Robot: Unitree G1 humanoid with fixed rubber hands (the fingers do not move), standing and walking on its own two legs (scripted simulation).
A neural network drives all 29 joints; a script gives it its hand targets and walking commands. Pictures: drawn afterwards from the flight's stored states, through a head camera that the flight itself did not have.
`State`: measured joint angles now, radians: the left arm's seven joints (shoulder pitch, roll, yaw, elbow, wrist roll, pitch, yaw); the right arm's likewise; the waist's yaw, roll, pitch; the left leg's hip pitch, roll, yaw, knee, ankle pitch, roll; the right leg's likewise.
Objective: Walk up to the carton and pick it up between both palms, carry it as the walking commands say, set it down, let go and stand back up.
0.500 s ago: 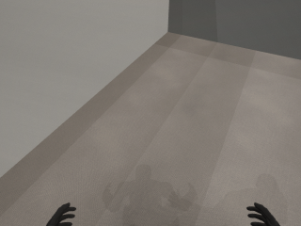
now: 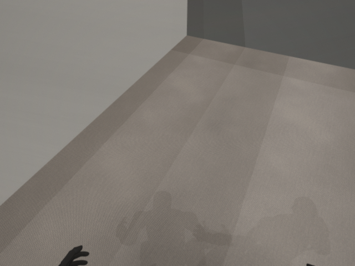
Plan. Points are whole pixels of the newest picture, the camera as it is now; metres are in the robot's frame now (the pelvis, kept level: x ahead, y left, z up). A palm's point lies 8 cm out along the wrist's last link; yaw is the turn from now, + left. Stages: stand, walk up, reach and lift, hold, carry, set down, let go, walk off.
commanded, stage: walk up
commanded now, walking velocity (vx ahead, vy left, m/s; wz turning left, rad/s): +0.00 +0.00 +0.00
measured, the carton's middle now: out of the picture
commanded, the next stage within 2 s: none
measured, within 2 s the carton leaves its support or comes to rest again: neither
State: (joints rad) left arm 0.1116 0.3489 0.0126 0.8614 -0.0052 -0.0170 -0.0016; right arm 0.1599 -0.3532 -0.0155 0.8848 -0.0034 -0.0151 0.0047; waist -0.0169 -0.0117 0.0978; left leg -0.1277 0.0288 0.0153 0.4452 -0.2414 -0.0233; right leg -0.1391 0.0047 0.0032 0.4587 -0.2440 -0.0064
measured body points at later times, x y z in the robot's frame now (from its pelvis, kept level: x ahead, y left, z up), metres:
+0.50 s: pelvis -0.02 +0.01 -0.02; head +0.04 +0.00 +0.43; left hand +0.07 +0.27 -0.16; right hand +0.08 -0.26 -0.15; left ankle +0.02 +0.11 -0.74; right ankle +0.00 -0.11 -0.74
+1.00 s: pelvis -0.07 -0.02 -0.01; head -0.04 -0.09 +0.43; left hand +0.18 +0.16 -0.12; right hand -0.17 -0.30 -0.17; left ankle -0.02 +0.13 -0.68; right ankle -0.12 -0.09 -0.74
